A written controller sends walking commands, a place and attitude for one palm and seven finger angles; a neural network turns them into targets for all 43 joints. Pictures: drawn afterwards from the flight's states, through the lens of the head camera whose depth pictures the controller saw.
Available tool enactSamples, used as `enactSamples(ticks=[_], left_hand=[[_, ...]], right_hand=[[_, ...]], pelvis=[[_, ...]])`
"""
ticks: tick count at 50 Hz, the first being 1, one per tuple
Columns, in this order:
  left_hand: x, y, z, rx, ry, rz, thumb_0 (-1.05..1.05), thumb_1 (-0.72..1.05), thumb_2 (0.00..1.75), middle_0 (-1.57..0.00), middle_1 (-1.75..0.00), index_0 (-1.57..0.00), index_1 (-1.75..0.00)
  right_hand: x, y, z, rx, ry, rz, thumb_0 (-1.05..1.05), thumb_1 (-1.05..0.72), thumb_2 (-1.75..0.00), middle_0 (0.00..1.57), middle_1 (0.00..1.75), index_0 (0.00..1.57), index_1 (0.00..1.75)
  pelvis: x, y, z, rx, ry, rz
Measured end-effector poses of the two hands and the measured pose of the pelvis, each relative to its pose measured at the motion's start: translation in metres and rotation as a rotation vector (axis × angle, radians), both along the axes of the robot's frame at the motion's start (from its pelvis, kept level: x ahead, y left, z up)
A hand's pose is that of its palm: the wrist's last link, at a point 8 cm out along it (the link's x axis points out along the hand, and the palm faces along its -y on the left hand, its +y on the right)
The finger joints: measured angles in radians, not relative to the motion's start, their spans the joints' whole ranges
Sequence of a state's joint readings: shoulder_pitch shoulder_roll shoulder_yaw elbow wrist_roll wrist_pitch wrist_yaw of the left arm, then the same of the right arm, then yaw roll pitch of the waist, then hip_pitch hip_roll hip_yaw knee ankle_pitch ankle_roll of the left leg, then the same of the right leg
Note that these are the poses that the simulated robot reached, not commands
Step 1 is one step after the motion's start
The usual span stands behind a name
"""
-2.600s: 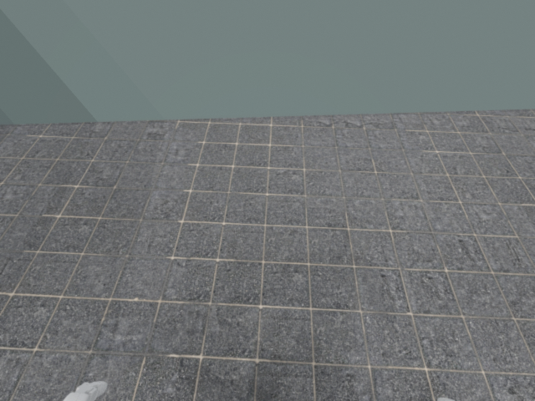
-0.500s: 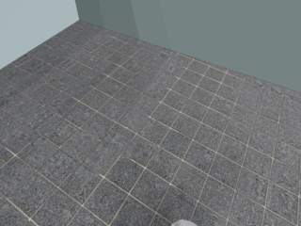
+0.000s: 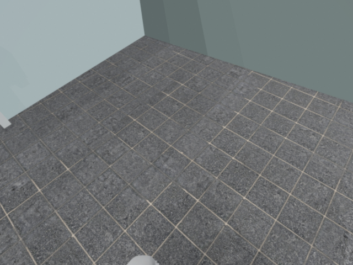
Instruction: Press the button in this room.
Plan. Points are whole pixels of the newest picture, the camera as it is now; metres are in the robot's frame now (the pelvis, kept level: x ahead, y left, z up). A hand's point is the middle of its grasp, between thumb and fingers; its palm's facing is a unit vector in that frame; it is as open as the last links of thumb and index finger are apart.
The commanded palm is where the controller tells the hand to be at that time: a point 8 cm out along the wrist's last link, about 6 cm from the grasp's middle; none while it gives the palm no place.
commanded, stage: turn or walk to find it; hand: left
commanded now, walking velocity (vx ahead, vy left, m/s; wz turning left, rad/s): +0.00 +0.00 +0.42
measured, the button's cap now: out of the picture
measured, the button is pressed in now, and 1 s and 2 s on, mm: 0 0 0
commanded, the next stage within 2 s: stand and wait in 0.62 s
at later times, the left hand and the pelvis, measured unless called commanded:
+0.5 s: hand out of the picture +0.01 +0.24 -0.16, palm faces +0.24 -0.94 -0.26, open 7.4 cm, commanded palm none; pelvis -0.02 +0.02 +0.00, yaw +11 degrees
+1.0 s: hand out of the picture -0.12 +0.21 -0.19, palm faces +0.38 -0.90 -0.20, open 7.4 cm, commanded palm none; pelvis -0.06 +0.03 +0.00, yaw +19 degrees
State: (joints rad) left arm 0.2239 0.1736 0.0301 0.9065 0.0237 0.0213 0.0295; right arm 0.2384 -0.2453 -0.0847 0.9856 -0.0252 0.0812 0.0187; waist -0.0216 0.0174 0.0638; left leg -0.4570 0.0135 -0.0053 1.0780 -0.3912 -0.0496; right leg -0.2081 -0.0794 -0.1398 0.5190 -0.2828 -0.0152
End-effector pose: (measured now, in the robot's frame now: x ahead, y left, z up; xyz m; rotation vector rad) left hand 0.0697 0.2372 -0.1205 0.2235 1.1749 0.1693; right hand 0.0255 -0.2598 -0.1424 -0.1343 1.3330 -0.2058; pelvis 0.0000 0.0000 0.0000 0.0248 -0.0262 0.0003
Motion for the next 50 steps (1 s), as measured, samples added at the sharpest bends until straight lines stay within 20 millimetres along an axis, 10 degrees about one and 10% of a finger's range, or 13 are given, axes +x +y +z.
enactSamples(ticks=[10, 17, 30, 40, 50], left_hand=[[-0.072, 0.047, -0.038, -0.041, 0.115, 0.157, 0.01, 0.9, 0.89, -0.21, -0.3, -0.2, -0.3], [-0.09, 0.066, -0.025, -0.031, 0.137, 0.215, 0.01, 0.91, 0.89, -0.2, -0.3, -0.2, -0.3], [-0.08, 0.03, -0.001, 0.028, -0.046, 0.26, 0.01, 0.9, 0.89, -0.2, -0.3, -0.2, -0.3], [-0.136, 0.008, -0.004, -0.018, 0.026, 0.352, 0.01, 0.9, 0.89, -0.21, -0.3, -0.2, -0.3], [-0.21, 0.015, -0.037, -0.103, 0.203, 0.435, 0.01, 0.9, 0.89, -0.2, -0.3, -0.2, -0.3]], right_hand=[[0.05, 0.038, 0.007, -0.063, -0.074, 0.165, 0.01, -0.91, -0.9, 0.2, 0.3, 0.2, 0.3], [0.065, 0.066, 0.021, -0.046, -0.128, 0.232, 0.01, -0.91, -0.9, 0.2, 0.3, 0.2, 0.3], [0.067, 0.043, -0.009, 0.033, -0.107, 0.293, 0.01, -0.91, -0.89, 0.2, 0.3, 0.2, 0.3], [0.061, 0.034, 0.003, -0.002, -0.038, 0.361, 0.01, -0.91, -0.9, 0.2, 0.3, 0.2, 0.3], [0.047, 0.086, 0.011, -0.021, -0.071, 0.423, 0.01, -0.91, -0.9, 0.2, 0.3, 0.2, 0.3]], pelvis=[[-0.01, 0.031, -0.016, -0.015, 0.013, 0.094], [-0.017, 0.037, -0.002, -0.033, 0.013, 0.133], [-0.031, 0.006, -0.01, -0.015, 0.0, 0.253], [-0.039, 0.004, 0.0, 0.0, -0.004, 0.324], [-0.055, 0.028, -0.005, -0.014, -0.017, 0.323]])
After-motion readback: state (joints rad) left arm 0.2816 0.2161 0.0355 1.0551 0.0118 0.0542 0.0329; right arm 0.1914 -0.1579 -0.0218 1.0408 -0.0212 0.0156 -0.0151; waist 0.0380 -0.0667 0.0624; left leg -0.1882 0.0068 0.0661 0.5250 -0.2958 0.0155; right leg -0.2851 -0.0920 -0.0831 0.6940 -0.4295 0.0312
